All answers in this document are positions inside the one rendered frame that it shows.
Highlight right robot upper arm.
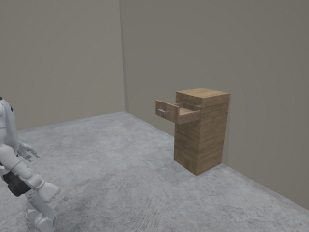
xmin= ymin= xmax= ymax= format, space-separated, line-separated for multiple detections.
xmin=0 ymin=103 xmax=14 ymax=151

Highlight cabinet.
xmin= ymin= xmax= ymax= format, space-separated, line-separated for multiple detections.
xmin=173 ymin=88 xmax=231 ymax=176

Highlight right robot forearm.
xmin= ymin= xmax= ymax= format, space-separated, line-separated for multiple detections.
xmin=0 ymin=146 xmax=45 ymax=190

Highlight robot left hand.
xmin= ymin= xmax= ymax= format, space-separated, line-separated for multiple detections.
xmin=17 ymin=143 xmax=40 ymax=162

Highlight left robot shin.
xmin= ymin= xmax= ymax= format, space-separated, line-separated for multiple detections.
xmin=25 ymin=206 xmax=41 ymax=232

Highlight robot right hand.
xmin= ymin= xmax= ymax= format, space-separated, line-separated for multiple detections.
xmin=37 ymin=182 xmax=69 ymax=211

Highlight handle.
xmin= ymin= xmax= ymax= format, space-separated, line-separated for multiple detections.
xmin=157 ymin=109 xmax=169 ymax=115

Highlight drawer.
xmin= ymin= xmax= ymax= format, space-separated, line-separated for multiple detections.
xmin=155 ymin=100 xmax=201 ymax=125

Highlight left robot forearm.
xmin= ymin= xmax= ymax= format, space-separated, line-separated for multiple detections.
xmin=18 ymin=140 xmax=23 ymax=148

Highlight right robot thigh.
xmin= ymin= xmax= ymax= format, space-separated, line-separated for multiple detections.
xmin=8 ymin=173 xmax=55 ymax=230

